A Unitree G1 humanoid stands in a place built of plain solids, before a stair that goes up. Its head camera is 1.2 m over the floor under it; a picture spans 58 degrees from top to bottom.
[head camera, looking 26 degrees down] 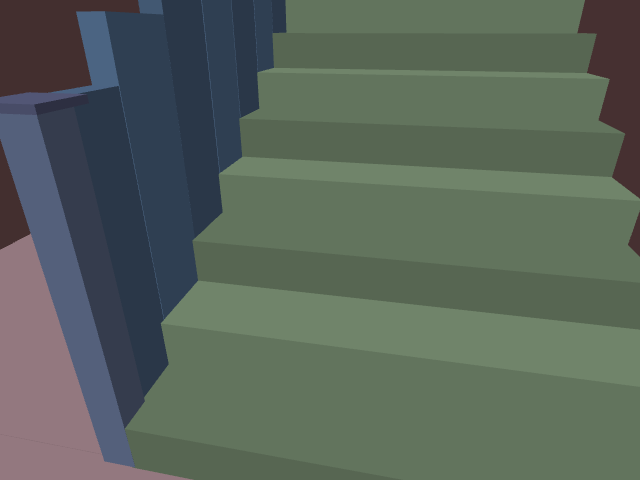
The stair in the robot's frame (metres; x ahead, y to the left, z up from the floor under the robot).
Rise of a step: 0.17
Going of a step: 0.27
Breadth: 1.54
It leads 11 degrees to the right of straight ahead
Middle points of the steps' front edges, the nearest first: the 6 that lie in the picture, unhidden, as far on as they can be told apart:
0.99 -0.24 0.34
1.26 -0.29 0.51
1.53 -0.34 0.68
1.80 -0.40 0.84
2.06 -0.45 1.01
2.33 -0.51 1.18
